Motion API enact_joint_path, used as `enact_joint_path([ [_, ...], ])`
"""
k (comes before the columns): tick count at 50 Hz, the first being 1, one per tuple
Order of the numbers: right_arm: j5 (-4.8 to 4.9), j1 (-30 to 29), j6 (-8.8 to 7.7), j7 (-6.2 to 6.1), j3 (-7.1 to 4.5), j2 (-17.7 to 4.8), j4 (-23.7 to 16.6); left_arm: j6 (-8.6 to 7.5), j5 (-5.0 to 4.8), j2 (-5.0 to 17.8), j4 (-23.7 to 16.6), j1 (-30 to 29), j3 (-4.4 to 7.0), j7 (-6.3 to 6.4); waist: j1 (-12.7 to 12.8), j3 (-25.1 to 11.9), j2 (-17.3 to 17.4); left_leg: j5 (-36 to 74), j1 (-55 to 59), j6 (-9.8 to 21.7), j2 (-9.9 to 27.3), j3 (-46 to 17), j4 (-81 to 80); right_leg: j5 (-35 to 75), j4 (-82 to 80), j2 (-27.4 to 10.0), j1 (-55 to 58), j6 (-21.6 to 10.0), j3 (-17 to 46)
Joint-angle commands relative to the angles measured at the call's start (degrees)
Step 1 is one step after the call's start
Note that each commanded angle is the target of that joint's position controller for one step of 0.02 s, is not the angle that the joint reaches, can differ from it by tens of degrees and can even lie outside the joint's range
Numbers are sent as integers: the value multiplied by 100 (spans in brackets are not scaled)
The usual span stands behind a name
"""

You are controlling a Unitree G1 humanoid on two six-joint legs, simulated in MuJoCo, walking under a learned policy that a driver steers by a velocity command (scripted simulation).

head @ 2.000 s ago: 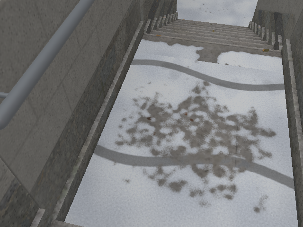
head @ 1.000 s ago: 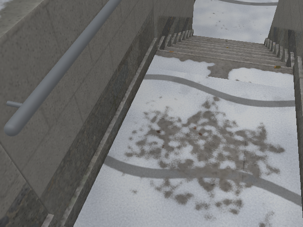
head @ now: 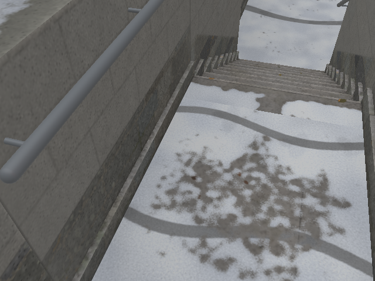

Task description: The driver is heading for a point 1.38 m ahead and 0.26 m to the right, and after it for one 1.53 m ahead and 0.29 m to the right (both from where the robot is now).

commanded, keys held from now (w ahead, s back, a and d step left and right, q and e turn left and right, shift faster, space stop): w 0.20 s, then w+e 0.80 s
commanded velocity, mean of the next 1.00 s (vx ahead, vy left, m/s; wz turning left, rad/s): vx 0.44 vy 0.00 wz -0.34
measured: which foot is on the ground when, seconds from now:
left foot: down 0.00-0.58, up 0.60-0.90, down 0.92-1.00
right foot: down 0.00-0.12, up 0.14-0.54, down 0.56-0.94, up 0.96-1.00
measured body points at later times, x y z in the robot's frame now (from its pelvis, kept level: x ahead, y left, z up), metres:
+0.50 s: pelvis +0.20 +0.03 -0.09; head +0.22 +0.04 +0.36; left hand +0.35 +0.24 -0.22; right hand +0.07 -0.14 -0.23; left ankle +0.03 +0.11 -0.74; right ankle +0.28 -0.08 -0.81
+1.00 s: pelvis +0.54 +0.03 -0.32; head +0.55 +0.03 +0.13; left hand +0.58 +0.28 -0.47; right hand +0.60 -0.24 -0.43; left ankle +0.63 +0.12 -1.05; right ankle +0.33 -0.07 -0.80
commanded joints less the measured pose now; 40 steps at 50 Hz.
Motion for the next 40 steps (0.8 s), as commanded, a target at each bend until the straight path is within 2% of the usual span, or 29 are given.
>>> enact_joint_path([
  [1,-28,-570,-104,47,-74,-339,-534,-50,77,871,-41,651,246,30,194,1361,-765,-339,-1259,68,-58,122,496,-2638,-1571,-1779,-683,-935,2169],
  [3,15,-307,-184,64,-88,-303,-462,-117,49,971,-153,312,293,59,-85,1272,-577,-140,-730,106,-145,260,175,-1958,-1267,-1643,-1026,-910,1841],
  [4,-295,1005,-588,270,-29,-194,-263,-236,352,761,-336,161,255,-228,-413,1149,4,-110,277,265,-72,89,-277,-2557,-1190,-2065,-1266,-1409,1787],
  [6,-479,2138,-943,330,-88,-25,96,-448,465,705,-533,-431,335,-370,-922,927,24,693,1905,498,-183,99,122,-2179,417,-1250,-2493,-1303,1014],
  [7,-642,3092,-994,316,-81,-25,280,-538,511,540,-689,-672,379,-441,-1273,794,978,-191,2355,1096,447,-1557,-1058,-1832,2444,-340,-3270,-971,417],
  [8,-714,3554,-958,375,-54,-357,213,-625,499,124,-905,-710,312,-390,-1364,676,1048,-973,2693,2076,1531,-4062,-2087,-1816,3957,324,-4369,-654,1239],
  [9,-677,2885,-973,472,-120,-644,-41,-665,340,130,-902,-546,285,-302,-1001,1292,183,-1471,2514,2326,2083,-4273,-2501,-875,4152,151,-5338,-731,2134],
  [10,-491,2134,-981,561,-121,-621,-263,-662,253,508,-854,-498,381,-201,-810,1228,-357,-1346,2347,2211,1916,-3699,-2406,-362,4752,-25,-5328,-563,1904],
  [11,300,579,-702,250,-383,-1632,-723,-460,-81,991,-924,-776,383,-138,-20,1240,-228,471,1540,1424,1540,-2286,-1949,-190,3698,-634,-4445,11,1099],
  [12,-482,1573,-882,289,41,146,-198,-461,269,99,-836,-8,275,-38,-366,428,-840,650,1447,1346,1197,-1902,-1499,533,4512,-621,-3913,-219,1594],
  [14,-506,1049,-979,176,200,662,-628,-323,474,-106,-762,424,69,-371,-30,769,-143,1746,-153,937,384,-603,-1023,2187,3688,-707,-3269,-356,1253],
  [16,-402,843,-1204,135,254,191,-831,-374,475,210,-954,110,96,-630,-110,540,102,1418,-1427,957,84,176,-584,3838,2477,-677,-2258,-221,677],
  [18,-422,1835,-1247,148,342,10,-456,-372,457,248,-1180,-566,49,-564,-394,578,203,1034,-1708,872,282,141,-249,4592,1885,-786,-1805,43,386],
  [22,-15,2351,-1171,171,344,-409,-242,-370,474,690,-1437,-1390,76,-476,-529,878,182,1465,-1121,686,621,-283,534,3437,1102,-705,-1941,238,143],
  [23,-39,2651,-1148,139,347,-487,-168,-360,625,623,-1486,-1473,54,-479,-554,873,178,1871,-763,690,735,-424,882,3048,1381,-618,-1928,181,-32],
  [25,99,2627,-998,45,251,-714,-215,-401,588,652,-1501,-1717,48,-519,-663,1045,45,2318,175,712,893,-669,1396,1906,685,-645,-2368,124,-33],
  [27,-32,2346,-790,177,140,-971,-367,-448,437,718,-1005,-618,84,-382,-272,872,-3,3517,376,709,735,-412,2717,1377,-89,-515,-1292,176,-345],
  [28,-296,2222,-677,355,90,-1028,-305,-416,438,870,-536,644,186,-348,166,732,-194,3639,-69,482,543,-235,4038,2644,-499,-427,86,3,-391],
  [29,-429,1889,-671,614,183,-801,-594,-519,365,1296,-26,2544,370,-348,972,-482,-1043,2808,-2236,132,231,-165,6604,4417,858,-895,3213,-1099,248],
  [30,-329,1573,-779,782,411,-100,-979,-503,576,1425,441,3829,423,-358,1398,-1490,-1565,-2853,-5031,-432,-461,-282,9346,6049,1983,-2009,5903,-2377,1983],
  [31,-33,34,-1081,881,446,-96,-1892,-589,607,1509,452,4114,472,-351,1896,-861,-189,-2501,-7569,-659,-514,-922,8575,3698,1362,-2732,6498,-2395,3611],
  [32,137,-607,-1146,840,334,-448,-2275,-630,557,1179,217,2720,328,-382,1360,480,271,-1670,-7783,-461,21,-1422,7231,1858,811,-2927,4624,-1952,3807],
  [33,-9,-734,-1066,659,193,-661,-2264,-601,453,774,84,1749,107,-469,628,1026,466,-1085,-6853,33,226,-1147,6648,419,389,-2418,2339,-1663,3233],
  [34,-239,-137,-955,468,279,-578,-2048,-640,582,23,-424,232,-233,-415,-225,1287,558,710,-5264,405,800,-1445,4464,781,59,-2104,-100,-1331,2339],
  [35,-360,264,-822,372,295,-526,-1785,-630,461,-7,-1003,-934,-341,-438,-531,1415,202,2148,-2769,488,808,-931,2506,783,-331,-1403,-2965,-1307,1335],
  [36,-513,251,-636,417,343,-246,-1822,-640,449,435,-1107,-1122,-247,-489,-713,1104,-540,2844,-1051,350,415,-382,2691,-98,-142,-647,-4316,-1213,952],
  [37,-513,706,-473,640,424,-135,-1766,-712,428,808,-1146,-942,-125,-487,-942,933,-545,3567,-56,237,290,27,3443,-336,78,-516,-5203,-1162,937],
  [39,-236,811,-550,614,448,-424,-1744,-948,510,921,-1162,-354,-106,-383,-508,777,417,5856,567,22,339,-473,1071,-784,1320,-27,-4943,-700,615],
  [40,-167,562,-543,552,426,-528,-1882,-964,499,1137,-1043,69,-99,-356,-439,772,65,5332,1046,-246,131,-46,1030,-1211,1490,13,-4937,-702,920],
])
Keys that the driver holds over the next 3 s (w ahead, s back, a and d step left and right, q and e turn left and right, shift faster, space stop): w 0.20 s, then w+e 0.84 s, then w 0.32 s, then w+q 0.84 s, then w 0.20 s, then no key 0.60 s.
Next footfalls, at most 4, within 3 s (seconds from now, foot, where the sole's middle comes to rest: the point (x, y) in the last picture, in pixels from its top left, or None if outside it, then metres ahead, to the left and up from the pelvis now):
0.56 right None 0.31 -0.06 -0.93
0.92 left None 0.67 0.11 -1.08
1.36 right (252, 263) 0.80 -0.22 -1.08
1.88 left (232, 197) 1.17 -0.15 -1.08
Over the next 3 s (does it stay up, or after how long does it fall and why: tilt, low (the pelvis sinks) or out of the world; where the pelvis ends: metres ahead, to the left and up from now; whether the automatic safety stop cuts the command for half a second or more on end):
stays up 1.46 -0.27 -0.32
